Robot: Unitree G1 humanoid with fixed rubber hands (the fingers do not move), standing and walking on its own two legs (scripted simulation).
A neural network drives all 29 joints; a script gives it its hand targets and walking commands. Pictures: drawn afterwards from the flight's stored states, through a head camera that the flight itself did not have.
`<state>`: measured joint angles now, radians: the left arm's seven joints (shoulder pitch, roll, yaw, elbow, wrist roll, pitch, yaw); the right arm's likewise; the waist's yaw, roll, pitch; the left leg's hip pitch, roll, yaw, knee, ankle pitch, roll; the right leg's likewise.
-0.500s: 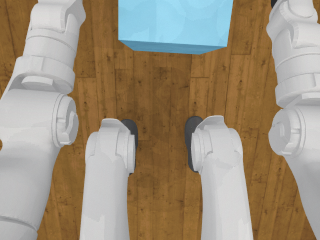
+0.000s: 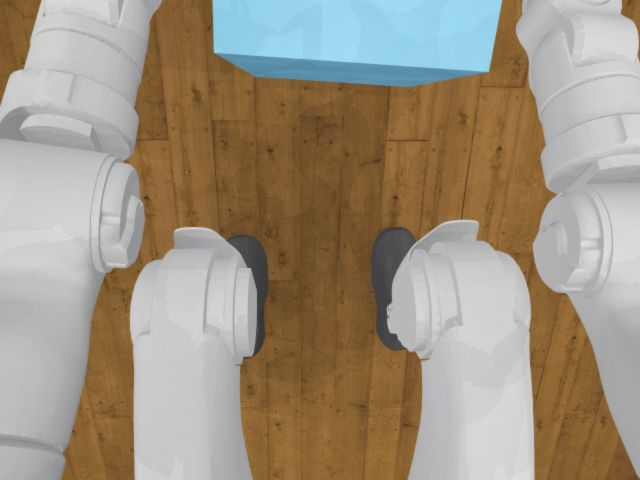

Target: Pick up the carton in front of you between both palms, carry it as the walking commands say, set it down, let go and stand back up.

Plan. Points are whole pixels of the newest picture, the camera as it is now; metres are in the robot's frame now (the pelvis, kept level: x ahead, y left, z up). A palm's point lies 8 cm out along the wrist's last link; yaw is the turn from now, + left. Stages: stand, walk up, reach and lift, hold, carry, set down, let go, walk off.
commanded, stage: reach and lift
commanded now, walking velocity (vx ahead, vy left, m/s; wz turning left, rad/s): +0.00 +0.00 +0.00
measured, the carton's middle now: out of the picture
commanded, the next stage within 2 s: none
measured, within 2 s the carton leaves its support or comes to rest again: leaves its support in 0.60 s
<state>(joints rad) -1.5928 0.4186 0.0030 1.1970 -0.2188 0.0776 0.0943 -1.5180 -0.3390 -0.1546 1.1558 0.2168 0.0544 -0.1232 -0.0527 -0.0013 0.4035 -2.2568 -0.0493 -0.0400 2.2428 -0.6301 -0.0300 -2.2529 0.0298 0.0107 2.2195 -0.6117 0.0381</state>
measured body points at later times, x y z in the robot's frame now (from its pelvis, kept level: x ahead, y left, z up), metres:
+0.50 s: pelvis -0.01 +0.00 +0.00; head +0.37 +0.00 +0.23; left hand +0.58 +0.13 -0.18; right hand +0.56 -0.18 -0.18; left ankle +0.10 +0.12 -0.33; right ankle +0.10 -0.12 -0.33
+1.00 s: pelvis -0.02 +0.00 +0.09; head +0.27 +0.00 +0.44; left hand +0.53 +0.14 +0.01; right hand +0.50 -0.17 +0.01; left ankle +0.10 +0.13 -0.33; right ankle +0.10 -0.13 -0.33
